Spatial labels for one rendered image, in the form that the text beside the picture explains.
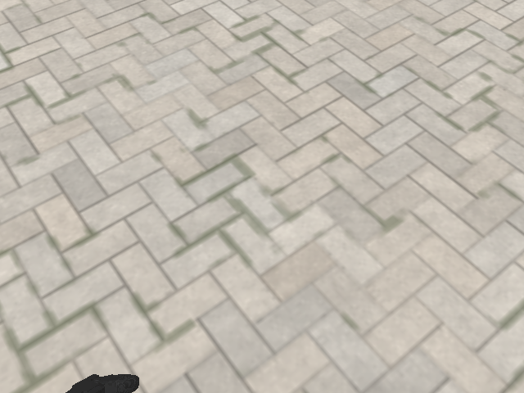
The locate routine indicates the robot left hand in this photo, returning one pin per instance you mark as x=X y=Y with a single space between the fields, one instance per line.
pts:
x=121 y=383

